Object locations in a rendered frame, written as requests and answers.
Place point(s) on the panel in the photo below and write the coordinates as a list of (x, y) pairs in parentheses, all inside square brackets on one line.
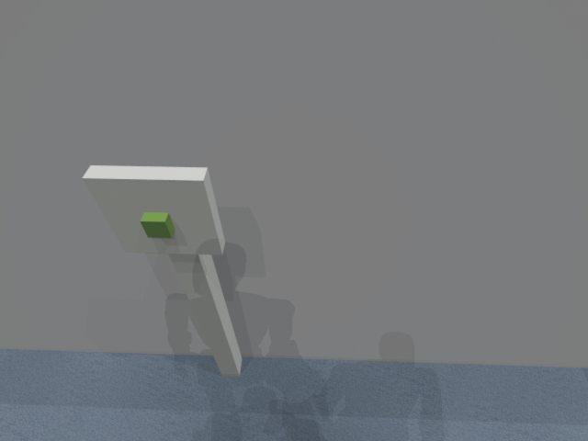
[(124, 193)]

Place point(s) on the button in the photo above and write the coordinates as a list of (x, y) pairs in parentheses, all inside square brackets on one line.
[(157, 225)]

